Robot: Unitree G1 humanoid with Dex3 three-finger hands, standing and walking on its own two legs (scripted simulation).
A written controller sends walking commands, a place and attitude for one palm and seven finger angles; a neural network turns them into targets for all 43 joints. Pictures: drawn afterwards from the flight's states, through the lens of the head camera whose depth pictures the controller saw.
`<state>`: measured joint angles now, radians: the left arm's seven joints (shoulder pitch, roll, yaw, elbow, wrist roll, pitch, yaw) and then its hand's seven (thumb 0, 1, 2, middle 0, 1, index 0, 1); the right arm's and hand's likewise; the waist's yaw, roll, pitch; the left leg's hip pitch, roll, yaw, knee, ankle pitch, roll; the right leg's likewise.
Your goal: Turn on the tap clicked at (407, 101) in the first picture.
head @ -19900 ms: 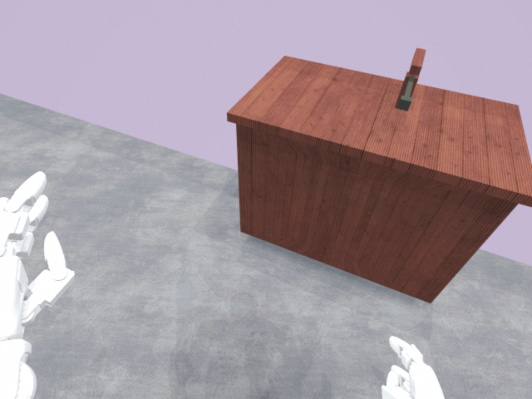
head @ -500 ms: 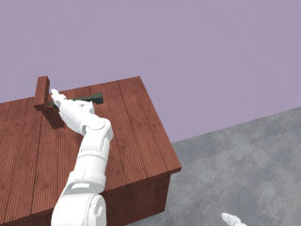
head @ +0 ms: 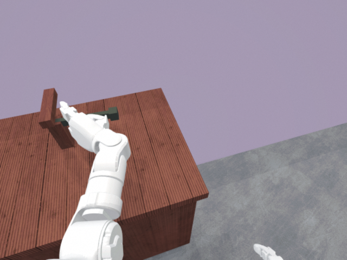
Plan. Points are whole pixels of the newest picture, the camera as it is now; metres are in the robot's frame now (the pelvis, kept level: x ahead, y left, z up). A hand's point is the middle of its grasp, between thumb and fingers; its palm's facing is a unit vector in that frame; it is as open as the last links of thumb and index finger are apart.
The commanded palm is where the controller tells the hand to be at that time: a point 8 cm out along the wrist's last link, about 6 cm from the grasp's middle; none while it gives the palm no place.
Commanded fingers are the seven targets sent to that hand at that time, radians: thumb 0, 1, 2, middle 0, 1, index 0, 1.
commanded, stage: draw the hand back beside the body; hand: left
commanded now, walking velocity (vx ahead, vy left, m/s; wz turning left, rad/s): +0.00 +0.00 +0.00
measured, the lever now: (113, 113) +0.50 +0.21 +0.05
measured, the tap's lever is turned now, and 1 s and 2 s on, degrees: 86 86 86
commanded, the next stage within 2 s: step back with the hand held close in 1.50 s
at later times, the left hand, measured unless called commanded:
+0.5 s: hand (74, 152) +0.29 +0.22 +0.14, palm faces +0.35 -0.90 -0.25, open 7.7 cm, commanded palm +0.26 +0.24 +0.15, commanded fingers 0.00 0.90 0.90 -0.17 -0.23 -0.17 -0.23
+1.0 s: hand (47, 173) +0.24 +0.25 +0.15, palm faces +0.35 -0.89 -0.29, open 7.5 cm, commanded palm +0.19 +0.28 +0.17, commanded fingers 0.00 0.90 0.90 -0.20 -0.30 -0.20 -0.30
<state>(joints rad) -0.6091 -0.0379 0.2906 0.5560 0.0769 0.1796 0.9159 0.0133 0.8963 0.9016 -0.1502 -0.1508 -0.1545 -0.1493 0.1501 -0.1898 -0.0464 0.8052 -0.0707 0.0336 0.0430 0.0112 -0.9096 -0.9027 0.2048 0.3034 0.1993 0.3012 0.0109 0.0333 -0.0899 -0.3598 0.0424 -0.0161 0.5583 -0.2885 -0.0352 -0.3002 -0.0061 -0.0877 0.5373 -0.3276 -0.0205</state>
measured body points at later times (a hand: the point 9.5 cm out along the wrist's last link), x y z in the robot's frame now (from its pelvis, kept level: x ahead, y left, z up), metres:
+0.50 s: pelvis -0.01 +0.01 +0.01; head -0.02 -0.02 +0.46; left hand +0.27 +0.27 +0.15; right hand +0.15 -0.24 -0.09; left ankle -0.01 +0.14 -0.73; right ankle -0.04 -0.10 -0.73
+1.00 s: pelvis -0.01 +0.02 +0.01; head -0.02 +0.00 +0.46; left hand +0.21 +0.29 +0.17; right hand +0.17 -0.21 -0.09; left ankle -0.01 +0.14 -0.73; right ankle -0.04 -0.10 -0.73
